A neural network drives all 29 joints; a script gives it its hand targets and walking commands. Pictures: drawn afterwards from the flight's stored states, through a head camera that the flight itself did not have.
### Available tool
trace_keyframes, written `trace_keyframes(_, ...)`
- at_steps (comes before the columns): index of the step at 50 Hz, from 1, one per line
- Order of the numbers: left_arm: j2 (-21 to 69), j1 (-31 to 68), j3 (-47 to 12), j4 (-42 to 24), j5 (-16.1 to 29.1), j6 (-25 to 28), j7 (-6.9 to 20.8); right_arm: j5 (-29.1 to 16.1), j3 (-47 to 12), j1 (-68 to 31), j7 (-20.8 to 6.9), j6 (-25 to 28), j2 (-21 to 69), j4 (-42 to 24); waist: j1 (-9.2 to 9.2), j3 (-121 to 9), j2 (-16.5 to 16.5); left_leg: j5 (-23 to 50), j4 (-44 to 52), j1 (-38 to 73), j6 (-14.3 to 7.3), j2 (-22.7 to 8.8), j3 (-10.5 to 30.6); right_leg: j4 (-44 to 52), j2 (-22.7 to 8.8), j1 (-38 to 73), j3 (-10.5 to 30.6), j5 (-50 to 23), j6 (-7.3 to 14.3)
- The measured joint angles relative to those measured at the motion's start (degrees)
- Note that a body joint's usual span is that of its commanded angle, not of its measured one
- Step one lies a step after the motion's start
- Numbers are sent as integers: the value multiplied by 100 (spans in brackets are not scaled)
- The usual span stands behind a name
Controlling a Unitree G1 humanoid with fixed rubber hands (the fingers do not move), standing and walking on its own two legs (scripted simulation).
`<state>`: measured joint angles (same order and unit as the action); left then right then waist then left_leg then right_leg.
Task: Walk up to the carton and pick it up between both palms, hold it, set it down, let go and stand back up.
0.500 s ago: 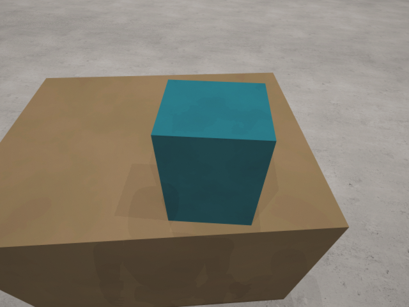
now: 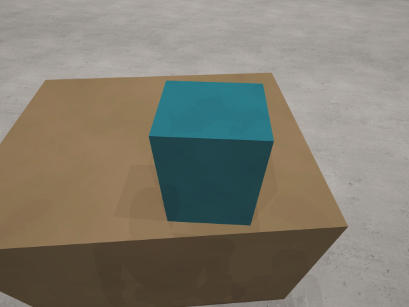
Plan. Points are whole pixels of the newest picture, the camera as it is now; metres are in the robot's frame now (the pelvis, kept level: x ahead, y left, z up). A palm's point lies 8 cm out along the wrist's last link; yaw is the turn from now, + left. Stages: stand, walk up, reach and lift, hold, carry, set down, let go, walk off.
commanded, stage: stand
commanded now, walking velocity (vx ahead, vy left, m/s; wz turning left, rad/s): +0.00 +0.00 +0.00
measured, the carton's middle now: (211, 158) +0.43 +0.00 +0.05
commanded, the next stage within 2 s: none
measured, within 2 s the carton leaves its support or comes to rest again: neither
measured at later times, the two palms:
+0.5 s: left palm out of the picture +0.00 +0.24 -0.14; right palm out of the picture -0.01 -0.24 -0.14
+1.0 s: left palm out of the picture +0.01 +0.23 -0.14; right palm out of the picture +0.00 -0.24 -0.14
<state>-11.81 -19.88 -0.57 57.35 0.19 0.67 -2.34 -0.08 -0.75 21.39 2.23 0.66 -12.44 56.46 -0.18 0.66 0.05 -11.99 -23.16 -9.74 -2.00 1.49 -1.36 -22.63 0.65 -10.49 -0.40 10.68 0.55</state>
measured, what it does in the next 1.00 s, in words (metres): stands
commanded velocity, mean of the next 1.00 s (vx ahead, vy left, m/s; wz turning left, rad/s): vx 0.00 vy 0.00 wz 0.00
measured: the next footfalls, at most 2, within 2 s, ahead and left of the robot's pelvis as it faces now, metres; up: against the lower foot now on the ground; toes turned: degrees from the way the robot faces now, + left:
none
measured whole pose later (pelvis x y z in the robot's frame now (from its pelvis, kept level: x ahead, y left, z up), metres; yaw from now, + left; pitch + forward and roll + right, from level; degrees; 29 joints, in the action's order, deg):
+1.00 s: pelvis +0.01 +0.00 +0.00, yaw +0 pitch -1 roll +0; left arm -10.4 -18.9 -0.8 60.0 0.2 0.5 -2.8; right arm 0.0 -0.9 20.5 2.8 0.7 -11.1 59.3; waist -0.2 0.4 0.1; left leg -12.8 -22.8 -8.8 -1.7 1.1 -1.5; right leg -22.3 1.0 -9.7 0.2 11.4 0.6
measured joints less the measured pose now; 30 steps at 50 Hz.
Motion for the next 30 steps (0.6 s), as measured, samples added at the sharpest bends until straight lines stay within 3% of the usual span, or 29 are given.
trace_keyframes(30,85,36,-16,168,-8,7,-24,3,-21,-28,30,6,97,182,-2,-8,-21,-62,12,56,22,-24,-8,3,22,42,41,58,5)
